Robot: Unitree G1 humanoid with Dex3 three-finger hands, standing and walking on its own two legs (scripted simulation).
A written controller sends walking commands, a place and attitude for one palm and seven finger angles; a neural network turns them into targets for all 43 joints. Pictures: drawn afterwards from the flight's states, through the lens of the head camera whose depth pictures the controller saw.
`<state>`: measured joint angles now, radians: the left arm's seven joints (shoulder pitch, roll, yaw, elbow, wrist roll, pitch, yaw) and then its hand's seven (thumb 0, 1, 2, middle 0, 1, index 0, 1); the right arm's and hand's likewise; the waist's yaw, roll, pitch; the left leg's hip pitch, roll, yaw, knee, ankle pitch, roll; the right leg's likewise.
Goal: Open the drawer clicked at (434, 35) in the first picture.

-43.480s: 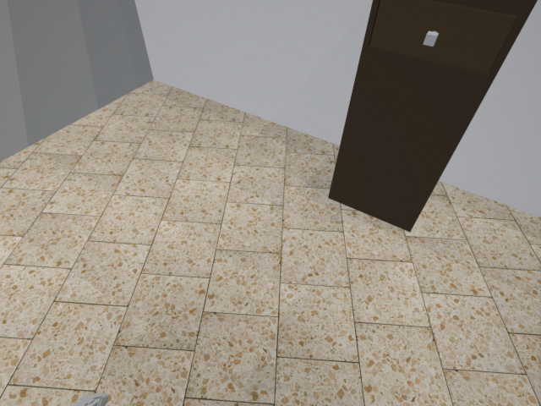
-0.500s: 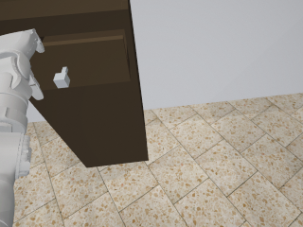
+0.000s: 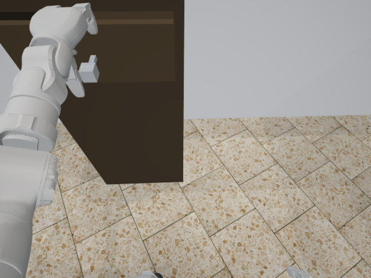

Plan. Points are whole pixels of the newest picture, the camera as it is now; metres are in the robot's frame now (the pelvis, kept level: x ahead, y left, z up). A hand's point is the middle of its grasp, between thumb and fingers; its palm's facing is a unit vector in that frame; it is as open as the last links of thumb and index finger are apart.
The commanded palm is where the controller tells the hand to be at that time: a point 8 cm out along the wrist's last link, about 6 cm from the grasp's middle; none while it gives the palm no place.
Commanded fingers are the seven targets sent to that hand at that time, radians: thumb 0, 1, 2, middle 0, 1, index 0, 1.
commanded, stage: move the hooked fingers above the handle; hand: left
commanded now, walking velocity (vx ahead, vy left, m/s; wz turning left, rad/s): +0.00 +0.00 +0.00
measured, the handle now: (90, 67) +0.56 +0.20 +0.12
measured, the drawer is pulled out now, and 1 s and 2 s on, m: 0.04 0.04 0.04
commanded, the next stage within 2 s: lower the fingers behind the handle in 0.32 s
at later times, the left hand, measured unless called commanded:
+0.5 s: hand (70, 57) +0.52 +0.21 +0.18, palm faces +0.06 -0.05 -1.00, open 13.8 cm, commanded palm +0.49 +0.22 +0.24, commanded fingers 0.00 -0.50 0.30 -0.30 -1.20 -0.30 -1.20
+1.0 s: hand (69, 73) +0.51 +0.23 +0.15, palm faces +0.03 -0.03 -1.00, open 13.8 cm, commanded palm +0.49 +0.22 +0.20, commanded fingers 0.00 -0.50 0.30 -0.30 -1.20 -0.30 -1.20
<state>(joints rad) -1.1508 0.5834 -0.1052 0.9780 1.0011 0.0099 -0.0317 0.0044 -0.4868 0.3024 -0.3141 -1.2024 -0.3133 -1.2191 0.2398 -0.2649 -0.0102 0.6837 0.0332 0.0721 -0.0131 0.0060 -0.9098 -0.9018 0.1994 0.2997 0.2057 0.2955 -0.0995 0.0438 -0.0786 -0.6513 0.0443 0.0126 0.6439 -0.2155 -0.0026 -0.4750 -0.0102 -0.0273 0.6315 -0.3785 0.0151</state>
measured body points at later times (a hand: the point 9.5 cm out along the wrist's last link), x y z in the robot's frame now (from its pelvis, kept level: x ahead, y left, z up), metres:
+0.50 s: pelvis +0.01 -0.01 +0.00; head +0.07 -0.01 +0.45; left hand +0.51 +0.22 +0.24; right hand +0.01 -0.30 -0.12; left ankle +0.05 +0.12 -0.72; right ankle -0.05 -0.13 -0.72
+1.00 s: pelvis +0.01 -0.01 +0.00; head +0.08 -0.02 +0.44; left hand +0.50 +0.23 +0.20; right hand +0.07 -0.28 -0.13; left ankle +0.05 +0.12 -0.72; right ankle -0.05 -0.13 -0.72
